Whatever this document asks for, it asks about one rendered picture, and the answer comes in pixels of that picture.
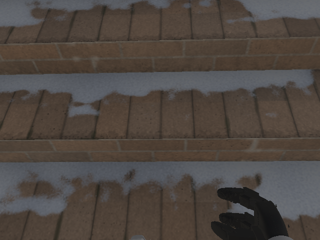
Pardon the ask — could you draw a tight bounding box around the robot right hand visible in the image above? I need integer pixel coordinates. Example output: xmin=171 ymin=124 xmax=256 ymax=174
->
xmin=211 ymin=187 xmax=290 ymax=240

